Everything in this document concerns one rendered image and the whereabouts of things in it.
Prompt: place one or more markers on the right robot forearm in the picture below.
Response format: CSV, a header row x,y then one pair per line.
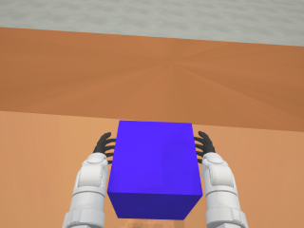
x,y
223,208

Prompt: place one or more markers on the right robot hand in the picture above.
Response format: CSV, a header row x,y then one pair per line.
x,y
207,146

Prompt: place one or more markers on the left robot forearm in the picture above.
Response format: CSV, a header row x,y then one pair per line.
x,y
88,197

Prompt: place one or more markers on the carton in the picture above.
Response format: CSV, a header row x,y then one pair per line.
x,y
154,171

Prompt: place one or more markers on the left robot hand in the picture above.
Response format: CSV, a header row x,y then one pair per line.
x,y
101,145

